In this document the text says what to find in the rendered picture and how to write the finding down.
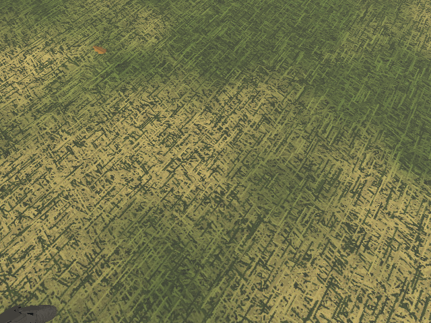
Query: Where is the robot left hand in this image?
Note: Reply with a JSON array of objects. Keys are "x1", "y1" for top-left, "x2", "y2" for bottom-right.
[{"x1": 0, "y1": 305, "x2": 57, "y2": 323}]

